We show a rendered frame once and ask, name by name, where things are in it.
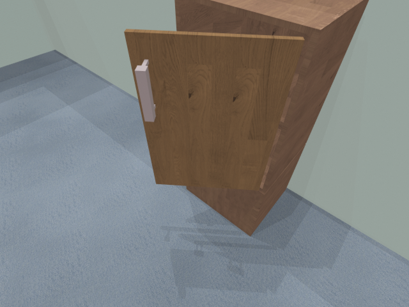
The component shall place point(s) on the handle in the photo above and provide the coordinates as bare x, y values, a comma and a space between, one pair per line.
145, 92

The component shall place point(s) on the cupboard door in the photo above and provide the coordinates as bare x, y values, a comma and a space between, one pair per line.
219, 99

